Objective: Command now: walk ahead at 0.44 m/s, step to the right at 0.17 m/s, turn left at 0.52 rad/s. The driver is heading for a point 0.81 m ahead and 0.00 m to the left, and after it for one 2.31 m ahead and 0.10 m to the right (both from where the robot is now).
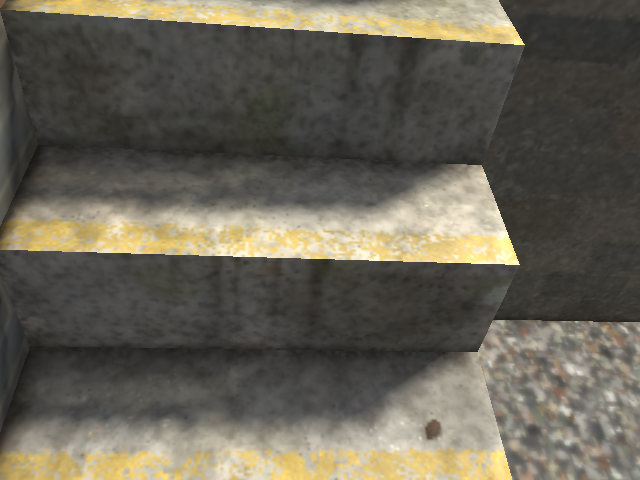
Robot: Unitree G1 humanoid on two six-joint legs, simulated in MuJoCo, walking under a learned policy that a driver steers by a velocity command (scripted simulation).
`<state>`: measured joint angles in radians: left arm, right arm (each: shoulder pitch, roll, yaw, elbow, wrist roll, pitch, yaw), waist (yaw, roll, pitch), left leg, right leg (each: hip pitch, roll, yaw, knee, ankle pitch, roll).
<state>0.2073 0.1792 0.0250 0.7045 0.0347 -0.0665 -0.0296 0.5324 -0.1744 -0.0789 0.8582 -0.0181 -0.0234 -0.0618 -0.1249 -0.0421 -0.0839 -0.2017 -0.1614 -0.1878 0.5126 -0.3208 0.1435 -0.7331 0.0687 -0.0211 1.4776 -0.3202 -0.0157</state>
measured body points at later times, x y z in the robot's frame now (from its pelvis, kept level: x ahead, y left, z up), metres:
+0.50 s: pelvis +0.17 +0.02 +0.18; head +0.17 +0.05 +0.63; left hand +0.20 +0.29 +0.03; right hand +0.42 -0.18 +0.13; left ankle +0.17 +0.16 -0.29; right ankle +0.21 -0.13 -0.52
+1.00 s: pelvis +0.29 +0.03 +0.22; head +0.35 +0.03 +0.67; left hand +0.61 +0.19 +0.20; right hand +0.30 -0.24 +0.09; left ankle +0.25 +0.21 -0.52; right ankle +0.38 -0.12 -0.24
